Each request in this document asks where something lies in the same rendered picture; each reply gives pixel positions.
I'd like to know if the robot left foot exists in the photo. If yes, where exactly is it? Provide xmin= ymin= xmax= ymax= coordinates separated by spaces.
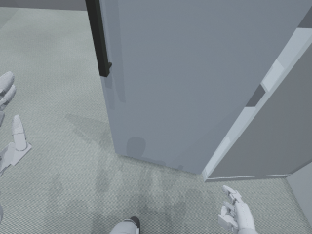
xmin=130 ymin=216 xmax=140 ymax=234

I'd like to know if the left robot hand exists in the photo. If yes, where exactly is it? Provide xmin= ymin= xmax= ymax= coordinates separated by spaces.
xmin=0 ymin=71 xmax=32 ymax=176

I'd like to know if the robot left shin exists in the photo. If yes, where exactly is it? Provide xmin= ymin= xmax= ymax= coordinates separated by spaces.
xmin=124 ymin=219 xmax=137 ymax=226

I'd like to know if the right robot hand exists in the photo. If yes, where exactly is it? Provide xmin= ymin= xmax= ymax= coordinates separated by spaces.
xmin=218 ymin=185 xmax=256 ymax=234

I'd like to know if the handle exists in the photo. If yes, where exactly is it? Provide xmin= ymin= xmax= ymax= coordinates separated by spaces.
xmin=85 ymin=0 xmax=112 ymax=77

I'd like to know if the fridge door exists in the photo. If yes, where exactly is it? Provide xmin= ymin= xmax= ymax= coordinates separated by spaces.
xmin=99 ymin=0 xmax=312 ymax=175

